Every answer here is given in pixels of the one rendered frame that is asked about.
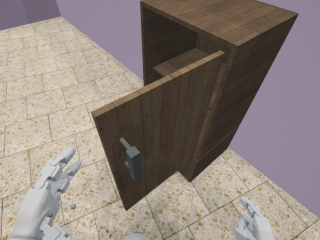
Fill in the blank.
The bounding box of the handle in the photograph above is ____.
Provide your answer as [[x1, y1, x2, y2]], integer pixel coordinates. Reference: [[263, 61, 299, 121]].
[[119, 137, 143, 183]]

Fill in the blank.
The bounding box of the cupboard door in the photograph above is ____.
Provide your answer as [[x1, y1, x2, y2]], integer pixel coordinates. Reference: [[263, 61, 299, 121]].
[[91, 50, 225, 211]]

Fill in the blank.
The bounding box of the robot left hand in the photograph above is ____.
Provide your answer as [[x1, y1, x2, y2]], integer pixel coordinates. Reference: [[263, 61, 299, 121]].
[[13, 146, 82, 240]]

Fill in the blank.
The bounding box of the robot right hand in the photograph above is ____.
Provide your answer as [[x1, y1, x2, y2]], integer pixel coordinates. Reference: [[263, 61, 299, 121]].
[[235, 196, 276, 240]]

